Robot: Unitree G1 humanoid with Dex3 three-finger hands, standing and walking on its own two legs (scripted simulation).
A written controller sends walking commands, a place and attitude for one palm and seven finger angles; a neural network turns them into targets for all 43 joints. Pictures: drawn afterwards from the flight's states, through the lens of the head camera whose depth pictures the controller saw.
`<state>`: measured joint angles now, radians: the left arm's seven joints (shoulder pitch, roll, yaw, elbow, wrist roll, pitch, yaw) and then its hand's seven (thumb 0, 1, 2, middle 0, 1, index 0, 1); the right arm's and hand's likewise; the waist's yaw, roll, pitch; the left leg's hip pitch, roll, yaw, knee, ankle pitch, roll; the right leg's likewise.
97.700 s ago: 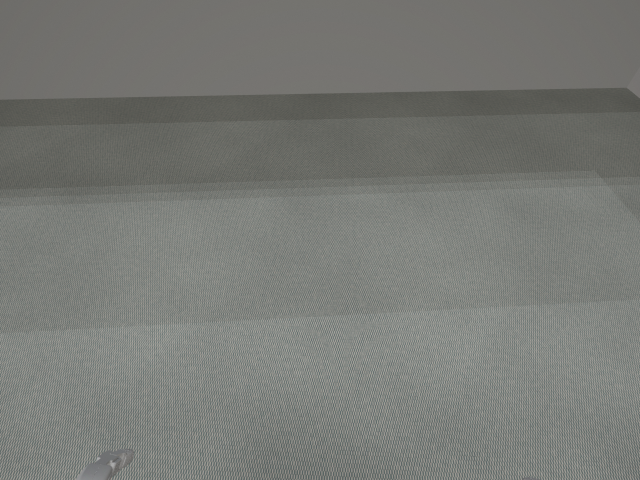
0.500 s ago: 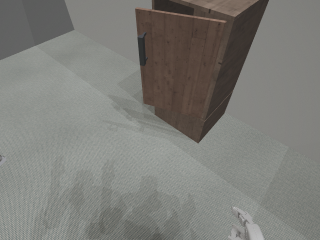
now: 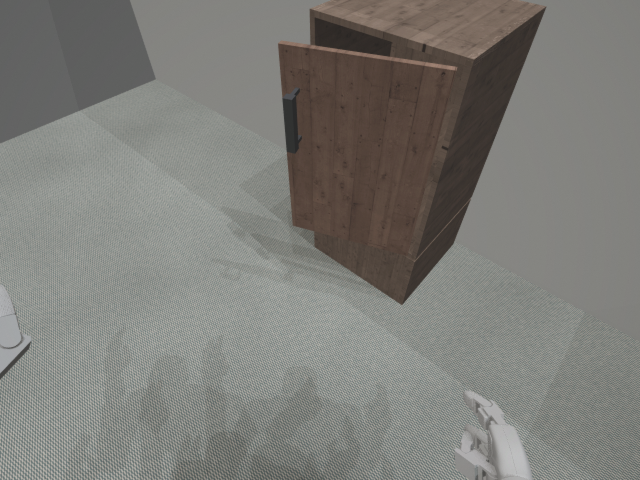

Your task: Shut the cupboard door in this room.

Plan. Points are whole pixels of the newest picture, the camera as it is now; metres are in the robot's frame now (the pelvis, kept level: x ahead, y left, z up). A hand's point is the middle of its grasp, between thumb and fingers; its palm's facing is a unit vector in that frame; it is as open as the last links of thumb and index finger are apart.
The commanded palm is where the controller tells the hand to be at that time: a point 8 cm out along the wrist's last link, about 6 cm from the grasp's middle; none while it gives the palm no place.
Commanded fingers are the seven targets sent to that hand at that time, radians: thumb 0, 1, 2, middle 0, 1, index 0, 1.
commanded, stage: let the arm hang, fingers relaxed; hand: left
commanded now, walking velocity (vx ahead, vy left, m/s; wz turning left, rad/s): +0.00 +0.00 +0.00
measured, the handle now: (294, 120) +0.92 +0.11 -0.05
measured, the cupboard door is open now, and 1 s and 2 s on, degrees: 21 21 21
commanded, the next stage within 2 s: look to check the result in 1.10 s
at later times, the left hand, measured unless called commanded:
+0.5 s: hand out of the picture -0.03 +0.19 -0.17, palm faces +0.04 -0.98 -0.21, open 7.1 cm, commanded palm none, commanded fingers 0.00 0.90 0.90 -0.20 -0.30 -0.20 -0.30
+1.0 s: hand out of the picture -0.04 +0.17 -0.17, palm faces +0.05 -0.99 -0.15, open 7.4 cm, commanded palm none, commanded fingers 0.00 0.90 0.90 -0.20 -0.30 -0.20 -0.30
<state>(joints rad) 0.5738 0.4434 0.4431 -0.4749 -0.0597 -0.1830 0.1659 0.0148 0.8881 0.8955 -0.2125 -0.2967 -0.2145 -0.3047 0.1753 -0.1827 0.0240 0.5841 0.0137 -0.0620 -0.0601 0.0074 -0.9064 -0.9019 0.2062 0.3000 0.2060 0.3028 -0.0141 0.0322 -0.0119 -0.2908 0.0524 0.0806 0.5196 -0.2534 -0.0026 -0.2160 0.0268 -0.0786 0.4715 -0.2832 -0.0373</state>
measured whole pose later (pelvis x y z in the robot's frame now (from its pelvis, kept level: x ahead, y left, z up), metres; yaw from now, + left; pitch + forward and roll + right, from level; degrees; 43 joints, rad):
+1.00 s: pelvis -0.03 +0.02 +0.01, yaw +0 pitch -2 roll +0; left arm 0.32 0.12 0.00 1.13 0.01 0.00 0.03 0.01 0.91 0.90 -0.20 -0.29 -0.20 -0.30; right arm 0.32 -0.12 0.01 1.12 -0.02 0.01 -0.03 0.00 -0.91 -0.90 0.20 0.30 0.20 0.30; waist -0.01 -0.01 0.02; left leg -0.21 0.01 0.09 0.40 -0.16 0.03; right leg -0.15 -0.01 -0.07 0.40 -0.21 -0.01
